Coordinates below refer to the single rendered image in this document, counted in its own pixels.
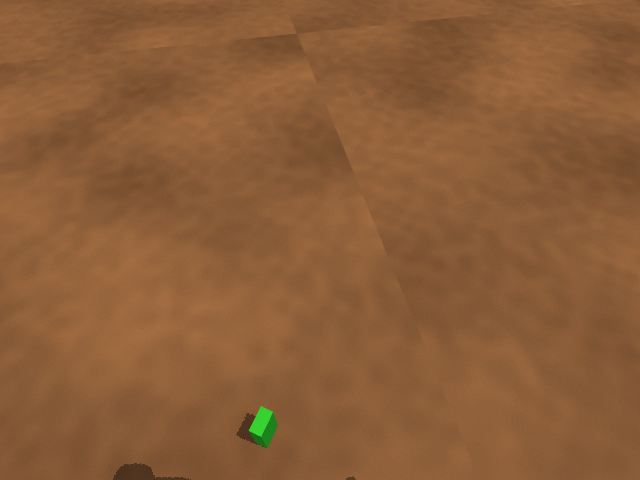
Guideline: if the carton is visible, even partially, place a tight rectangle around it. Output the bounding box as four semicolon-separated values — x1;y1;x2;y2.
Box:
249;406;278;448

